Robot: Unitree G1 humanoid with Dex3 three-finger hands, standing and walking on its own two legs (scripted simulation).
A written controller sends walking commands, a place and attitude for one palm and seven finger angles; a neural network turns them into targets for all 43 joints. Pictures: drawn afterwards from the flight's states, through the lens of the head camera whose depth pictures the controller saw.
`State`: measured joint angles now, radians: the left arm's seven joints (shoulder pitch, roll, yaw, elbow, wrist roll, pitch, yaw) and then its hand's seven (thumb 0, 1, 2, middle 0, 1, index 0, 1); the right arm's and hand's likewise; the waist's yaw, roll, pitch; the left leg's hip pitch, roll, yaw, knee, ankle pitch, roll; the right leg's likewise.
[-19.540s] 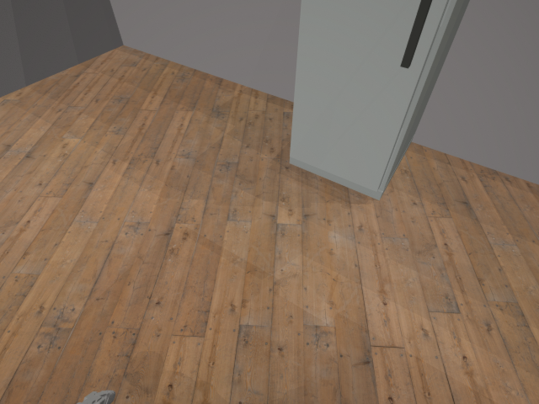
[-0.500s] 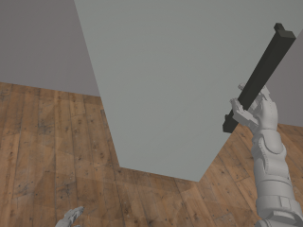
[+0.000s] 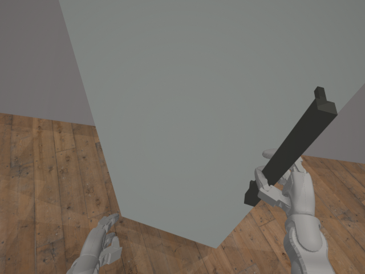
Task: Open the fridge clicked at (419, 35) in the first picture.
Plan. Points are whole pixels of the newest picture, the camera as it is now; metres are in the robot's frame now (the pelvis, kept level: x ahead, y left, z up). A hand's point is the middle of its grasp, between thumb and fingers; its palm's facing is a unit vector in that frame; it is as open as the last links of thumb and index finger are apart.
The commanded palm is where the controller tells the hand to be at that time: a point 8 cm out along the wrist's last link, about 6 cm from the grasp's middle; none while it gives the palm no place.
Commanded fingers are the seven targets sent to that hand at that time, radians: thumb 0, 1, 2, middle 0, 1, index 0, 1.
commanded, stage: walk backward, drawing the door open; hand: right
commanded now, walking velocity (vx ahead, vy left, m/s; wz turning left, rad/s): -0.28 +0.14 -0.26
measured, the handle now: (277, 157) +0.34 -0.16 +0.12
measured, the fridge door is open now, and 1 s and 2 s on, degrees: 11 38 69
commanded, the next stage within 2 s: stop walking and hold the door back in 1.60 s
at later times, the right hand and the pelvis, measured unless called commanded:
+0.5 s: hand (250, 222) +0.21 -0.09 +0.09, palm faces +0.23 +0.96 -0.16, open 6.9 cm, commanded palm +0.17 -0.14 +0.09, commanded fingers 0.00 -0.90 -0.90 0.45 1.40 0.45 1.40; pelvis -0.04 +0.06 -0.02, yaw -9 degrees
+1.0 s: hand out of the picture +0.11 +0.00 +0.09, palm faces +0.51 +0.84 -0.20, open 7.1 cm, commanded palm +0.06 -0.03 +0.09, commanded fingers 0.00 -0.90 -0.90 0.45 1.40 0.45 1.40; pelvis -0.06 +0.23 -0.02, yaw -33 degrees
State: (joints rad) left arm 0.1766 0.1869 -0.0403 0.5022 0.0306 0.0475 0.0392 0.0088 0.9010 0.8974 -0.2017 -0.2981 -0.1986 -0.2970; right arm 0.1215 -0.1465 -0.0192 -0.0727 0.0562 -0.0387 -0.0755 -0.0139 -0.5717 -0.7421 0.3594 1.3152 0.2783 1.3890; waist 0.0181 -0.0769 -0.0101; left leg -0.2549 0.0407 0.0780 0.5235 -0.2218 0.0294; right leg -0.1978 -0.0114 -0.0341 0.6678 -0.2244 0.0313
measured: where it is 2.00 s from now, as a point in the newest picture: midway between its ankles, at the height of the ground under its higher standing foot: outside the picture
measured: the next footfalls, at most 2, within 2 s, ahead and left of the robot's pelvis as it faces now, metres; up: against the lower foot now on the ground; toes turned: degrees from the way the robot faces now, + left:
right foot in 0.22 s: +0.10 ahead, -0.13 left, +0.00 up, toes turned -6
right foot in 0.80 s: -0.13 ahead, +0.01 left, +0.00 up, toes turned -29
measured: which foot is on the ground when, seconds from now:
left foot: down 0.00-0.80, up 0.82-1.00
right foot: down 0.00-0.00, up 0.02-0.20, down 0.22-0.50, up 0.52-0.78, down 0.80-1.00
